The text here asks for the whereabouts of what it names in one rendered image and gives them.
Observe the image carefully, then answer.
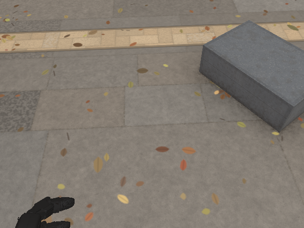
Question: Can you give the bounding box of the left robot hand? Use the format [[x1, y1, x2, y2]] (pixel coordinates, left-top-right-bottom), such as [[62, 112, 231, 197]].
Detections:
[[15, 197, 75, 228]]

